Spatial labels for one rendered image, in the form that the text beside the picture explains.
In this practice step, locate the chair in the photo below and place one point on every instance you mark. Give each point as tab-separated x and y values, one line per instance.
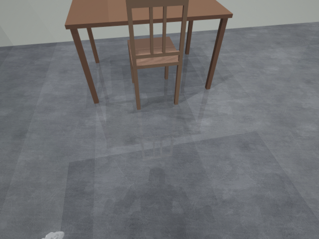
155	52

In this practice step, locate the table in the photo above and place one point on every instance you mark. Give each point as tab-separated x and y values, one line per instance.
103	13

